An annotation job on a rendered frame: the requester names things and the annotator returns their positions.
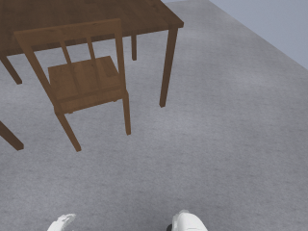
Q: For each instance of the robot left hand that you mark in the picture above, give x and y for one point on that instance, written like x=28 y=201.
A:
x=62 y=222

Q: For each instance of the right robot shin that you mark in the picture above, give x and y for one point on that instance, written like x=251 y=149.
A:
x=184 y=211

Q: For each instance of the right robot thigh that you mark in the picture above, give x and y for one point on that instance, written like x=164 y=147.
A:
x=187 y=222

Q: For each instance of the chair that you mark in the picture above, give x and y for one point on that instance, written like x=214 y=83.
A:
x=80 y=85

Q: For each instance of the table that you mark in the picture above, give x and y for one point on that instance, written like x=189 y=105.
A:
x=137 y=17

